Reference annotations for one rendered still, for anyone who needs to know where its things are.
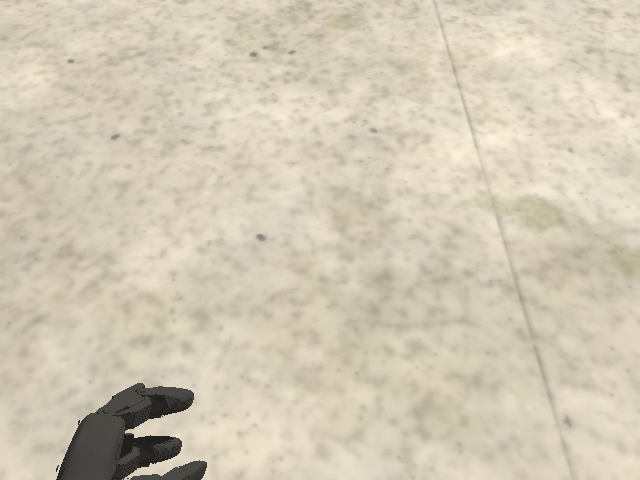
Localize left robot hand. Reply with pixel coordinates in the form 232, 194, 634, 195
56, 383, 207, 480

